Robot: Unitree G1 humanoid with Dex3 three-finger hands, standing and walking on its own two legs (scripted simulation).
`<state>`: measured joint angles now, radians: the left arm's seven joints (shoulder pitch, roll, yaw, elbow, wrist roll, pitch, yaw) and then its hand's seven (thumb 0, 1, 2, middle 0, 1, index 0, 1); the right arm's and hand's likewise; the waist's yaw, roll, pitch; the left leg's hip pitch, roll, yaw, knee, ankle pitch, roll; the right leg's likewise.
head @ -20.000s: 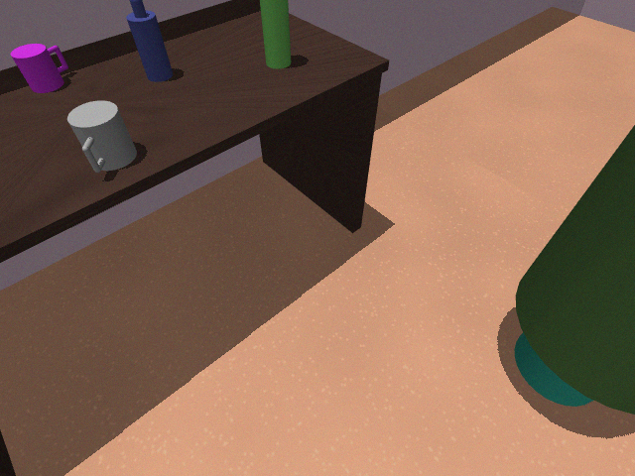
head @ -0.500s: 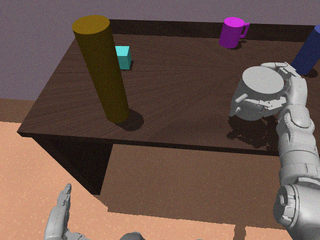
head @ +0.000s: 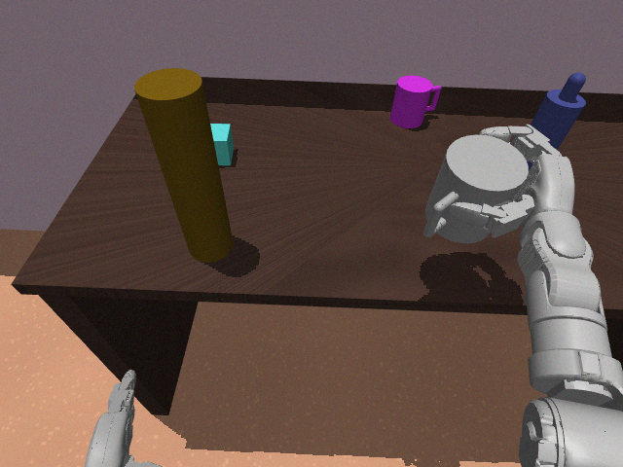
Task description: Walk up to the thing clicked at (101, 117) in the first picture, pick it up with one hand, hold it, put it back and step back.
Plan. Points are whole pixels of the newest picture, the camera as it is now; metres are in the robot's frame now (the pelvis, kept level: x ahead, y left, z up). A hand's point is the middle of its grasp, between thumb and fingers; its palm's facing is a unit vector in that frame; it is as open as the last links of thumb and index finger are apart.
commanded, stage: lift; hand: right
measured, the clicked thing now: (463, 197) +0.40 -0.17 +0.15
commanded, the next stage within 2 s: hold in 0.78 s
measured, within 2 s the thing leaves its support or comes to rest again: neither
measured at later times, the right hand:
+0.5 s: hand (510, 180) +0.35 -0.18 +0.23, palm faces +0.16 +0.99 -0.01, open 12.1 cm
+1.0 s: hand (526, 178) +0.33 -0.18 +0.25, palm faces +0.15 +0.99 -0.02, open 12.1 cm
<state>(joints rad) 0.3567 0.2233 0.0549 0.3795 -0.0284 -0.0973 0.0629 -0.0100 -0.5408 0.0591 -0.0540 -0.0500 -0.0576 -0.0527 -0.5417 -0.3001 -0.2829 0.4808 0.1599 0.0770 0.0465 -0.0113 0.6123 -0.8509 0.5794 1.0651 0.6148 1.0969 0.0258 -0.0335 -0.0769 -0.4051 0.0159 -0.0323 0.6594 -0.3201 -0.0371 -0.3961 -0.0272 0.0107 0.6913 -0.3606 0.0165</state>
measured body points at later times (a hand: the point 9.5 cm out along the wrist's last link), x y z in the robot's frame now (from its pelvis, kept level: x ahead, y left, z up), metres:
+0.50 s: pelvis -0.01 +0.01 +0.01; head -0.04 +0.03 +0.45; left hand +0.15 +0.27 -0.06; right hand +0.34 -0.23 +0.23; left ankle +0.01 +0.15 -0.72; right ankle +0.00 -0.13 -0.72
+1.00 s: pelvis -0.01 +0.01 +0.01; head -0.05 +0.04 +0.46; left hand +0.16 +0.27 -0.06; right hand +0.31 -0.23 +0.25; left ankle +0.01 +0.15 -0.72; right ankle +0.00 -0.13 -0.72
